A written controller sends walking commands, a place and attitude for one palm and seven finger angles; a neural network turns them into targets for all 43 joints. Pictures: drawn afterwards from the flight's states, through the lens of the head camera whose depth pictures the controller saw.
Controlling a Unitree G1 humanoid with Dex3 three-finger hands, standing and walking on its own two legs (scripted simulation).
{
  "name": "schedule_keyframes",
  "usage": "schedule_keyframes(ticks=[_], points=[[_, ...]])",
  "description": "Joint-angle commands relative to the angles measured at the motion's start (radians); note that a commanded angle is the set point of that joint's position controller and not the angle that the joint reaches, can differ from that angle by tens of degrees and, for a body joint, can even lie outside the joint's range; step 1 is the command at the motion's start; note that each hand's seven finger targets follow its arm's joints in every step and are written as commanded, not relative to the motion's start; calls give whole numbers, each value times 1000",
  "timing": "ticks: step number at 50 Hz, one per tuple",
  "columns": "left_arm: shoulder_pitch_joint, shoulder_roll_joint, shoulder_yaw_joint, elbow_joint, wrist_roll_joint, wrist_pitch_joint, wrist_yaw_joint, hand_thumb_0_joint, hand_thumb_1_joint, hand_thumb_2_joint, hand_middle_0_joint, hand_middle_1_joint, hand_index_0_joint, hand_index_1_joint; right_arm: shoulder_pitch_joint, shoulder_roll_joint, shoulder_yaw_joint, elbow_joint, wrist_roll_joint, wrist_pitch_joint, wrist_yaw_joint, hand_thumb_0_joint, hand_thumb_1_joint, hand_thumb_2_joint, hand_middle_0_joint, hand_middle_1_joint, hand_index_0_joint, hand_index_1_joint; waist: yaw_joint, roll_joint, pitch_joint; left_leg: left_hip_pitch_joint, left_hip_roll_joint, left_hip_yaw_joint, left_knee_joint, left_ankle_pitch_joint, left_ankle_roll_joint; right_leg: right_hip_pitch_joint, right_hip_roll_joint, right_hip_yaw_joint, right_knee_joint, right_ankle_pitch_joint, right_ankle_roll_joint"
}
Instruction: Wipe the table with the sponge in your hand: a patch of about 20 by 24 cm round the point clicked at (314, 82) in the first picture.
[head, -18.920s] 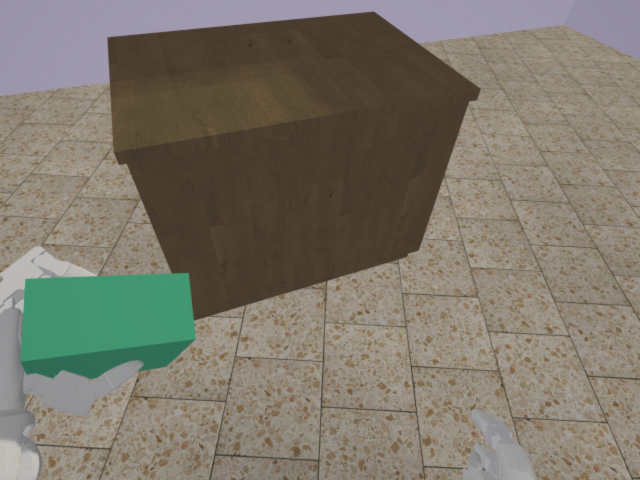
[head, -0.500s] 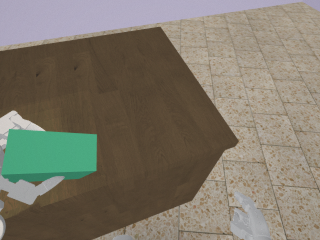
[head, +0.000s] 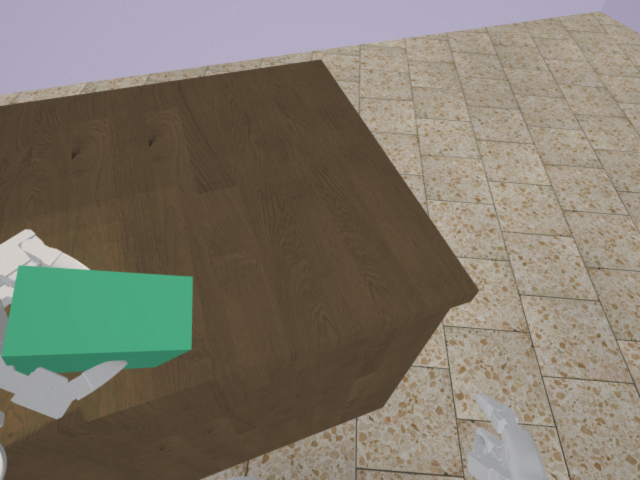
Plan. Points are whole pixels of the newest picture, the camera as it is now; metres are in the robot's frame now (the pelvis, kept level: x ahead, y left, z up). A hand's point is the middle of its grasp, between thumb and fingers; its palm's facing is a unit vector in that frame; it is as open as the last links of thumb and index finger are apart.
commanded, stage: shuffle to correct the standing spot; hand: left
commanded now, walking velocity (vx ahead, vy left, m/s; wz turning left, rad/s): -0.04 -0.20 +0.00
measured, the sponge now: (126, 326) +0.23 +0.20 +0.13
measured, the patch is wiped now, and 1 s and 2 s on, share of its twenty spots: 0.00 0.00 0.00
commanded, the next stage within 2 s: come to a stop and stand still in 1.18 s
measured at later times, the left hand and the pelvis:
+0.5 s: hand (66, 325) +0.21 +0.23 +0.17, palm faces +0.27 -0.84 -0.47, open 10.1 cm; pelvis -0.01 +0.00 +0.00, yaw -1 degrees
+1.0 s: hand (63, 322) +0.22 +0.23 +0.17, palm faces +0.30 -0.84 -0.45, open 10.1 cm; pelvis +0.00 +0.00 +0.00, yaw +0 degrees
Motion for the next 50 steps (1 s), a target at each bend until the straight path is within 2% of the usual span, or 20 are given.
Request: schedule_keyframes(ticks=[1, 5, 9, 13, 18, 19, 20, 21, 25, 28, 30, 31, 33, 37, 39, 40, 43, 45, 48, 50], points=[[-79, 176, 147, -229, -6, -76, 26, 0, 100, 1300, -1200, -1600, -1200, -1600, -69, -128, -46, -158, -4, -59, -9, 0, -900, -900, 200, 300, 200, 300, 7, 150, -162, 117, 105, -92, -125, 181, 105, -6, -121, 64, -93, 206, 19], [-36, 157, 140, -194, -4, -76, 22, 0, 100, 1300, -1200, -1600, -1200, -1600, -60, -127, -40, -157, -3, -57, -4, 0, -900, -900, 200, 300, 200, 300, 11, 150, -191, 132, 131, -89, -125, 253, 109, 23, -104, 26, -89, 229, 33], [-21, 147, 131, -169, -10, -63, 11, 0, 100, 1300, -1200, -1600, -1200, -1600, -59, -127, -51, -170, 8, -53, 2, 0, -900, -900, 200, 300, 200, 300, 7, 65, -193, 161, 102, -33, -42, 233, 87, -13, -131, 94, -121, 307, 6], [-77, 153, 124, -188, -13, -65, 10, 0, 100, 1300, -1200, -1600, -1200, -1600, -47, -127, -57, -172, 2, -49, 3, 0, -900, -900, 200, 300, 200, 300, 1, -5, -191, 140, 52, -3, 5, 81, 73, -53, -181, 166, -134, 291, -30], [-88, 175, 144, -238, -11, -74, 21, 0, 100, 1300, -1200, -1600, -1200, -1600, -73, -123, -47, -177, -2, -55, -5, 0, -900, -900, 200, 300, 200, 300, 8, 90, -173, 142, 91, -62, -90, 69, 97, -80, -144, 123, -102, 177, -1], [-71, 200, 165, -247, -9, -75, 28, 0, 100, 1300, -1200, -1600, -1200, -1600, -90, -123, -39, -176, 2, -54, -10, 0, -900, -900, 200, 300, 200, 300, 8, 139, -168, 155, 109, -77, -125, 89, 106, -86, -126, 99, -88, 166, 13], [-57, 166, 146, -240, -8, -78, 26, 0, 100, 1300, -1200, -1600, -1200, -1600, -80, -121, -36, -172, -4, -53, -9, 0, -900, -900, 200, 300, 200, 300, 9, 162, -172, 127, 127, -93, -144, 102, 115, -56, -106, 67, -72, 158, 26], [-60, 186, 164, -242, -6, -77, 25, 0, 100, 1300, -1200, -1600, -1200, -1600, -76, -126, -45, -179, -3, -55, -9, 0, -900, -900, 200, 300, 200, 300, 15, 173, -175, 109, 141, -96, -145, 116, 115, -32, -104, 61, -68, 157, 34], [-3, 161, 156, -185, -8, -72, 20, 0, 100, 1300, -1200, -1600, -1200, -1600, -54, -127, -45, -167, 0, -56, -4, 0, -900, -900, 200, 300, 200, 300, 10, 108, -191, 102, 106, -46, -88, 110, 98, -6, -114, 67, -114, 198, 22], [-5, 167, 159, -154, -14, -62, 17, 0, 100, 1300, -1200, -1600, -1200, -1600, -34, -127, -57, -167, 2, -58, -2, 0, -900, -900, 200, 300, 200, 300, 2, -17, -186, 98, 36, -4, -4, 8, 75, -42, -172, 153, -161, 199, -24], [1, 143, 130, -151, -18, -61, 21, 0, 100, 1300, -1200, -1600, -1200, -1600, -35, -124, -47, -156, 1, -56, -3, 0, -900, -900, 200, 300, 200, 300, -7, -31, -183, 123, 15, 6, 1, -7, 76, -78, -191, 169, -178, 168, -44], [-22, 161, 141, -166, -18, -61, 22, 0, 100, 1300, -1200, -1600, -1200, -1600, -40, -128, -50, -163, 1, -59, -5, 0, -900, -900, 200, 300, 200, 300, -5, -37, -175, 128, 17, -6, -14, -6, 76, -88, -193, 173, -175, 151, -44], [-30, 169, 145, -179, -16, -64, 24, 0, 100, 1300, -1200, -1600, -1200, -1600, -53, -124, -45, -162, -4, -61, -8, 0, -900, -900, 200, 300, 200, 300, 0, -13, -158, 137, 35, -20, -42, 5, 86, -103, -180, 161, -174, 131, -29], [-88, 166, 135, -220, -4, -73, 31, 0, 100, 1300, -1200, -1600, -1200, -1600, -70, -130, -39, -157, -7, -66, -15, 0, -900, -900, 200, 300, 200, 300, 6, 152, -155, 125, 115, -99, -166, 66, 113, -60, -111, 77, -98, 132, 25], [-91, 176, 138, -227, 1, -71, 35, 0, 100, 1300, -1200, -1600, -1200, -1600, -76, -125, -37, -156, 1, -68, -15, 0, -900, -900, 200, 300, 200, 300, 8, 171, -159, 126, 120, -95, -170, 113, 112, -30, -104, 58, -89, 160, 30], [-83, 159, 130, -206, 2, -74, 34, 0, 100, 1300, -1200, -1600, -1200, -1600, -65, -125, -34, -150, -6, -68, -15, 0, -900, -900, 200, 300, 200, 300, 8, 167, -164, 106, 125, -91, -160, 126, 114, -7, -100, 38, -93, 165, 34], [-63, 159, 135, -172, 1, -66, 25, 0, 100, 1300, -1200, -1600, -1200, -1600, -44, -127, -50, -156, -2, -69, -6, 0, -900, -900, 200, 300, 200, 300, 11, 77, -185, 119, 88, -48, -82, 138, 95, 3, -126, 82, -132, 225, 14], [-34, 138, 117, -160, -5, -63, 24, 0, 100, 1300, -1200, -1600, -1200, -1600, -44, -126, -43, -150, -2, -65, -4, 0, -900, -900, 200, 300, 200, 300, 2, 53, -193, 133, 66, -34, -63, 130, 90, -15, -138, 90, -134, 237, -4], [-32, 159, 137, -169, -12, -58, 20, 0, 100, 1300, -1200, -1600, -1200, -1600, -45, -125, -50, -160, -2, -59, 0, 0, -900, -900, 200, 300, 200, 300, 1, 7, -199, 140, 44, -19, -25, 135, 81, -29, -170, 129, -139, 270, -22], [-37, 145, 118, -184, -14, -61, 22, 0, 100, 1300, -1200, -1600, -1200, -1600, -57, -123, -39, -154, -4, -55, -4, 0, -900, -900, 200, 300, 200, 300, -4, 44, -187, 155, 48, -26, -41, 147, 87, -56, -163, 118, -132, 262, -22]])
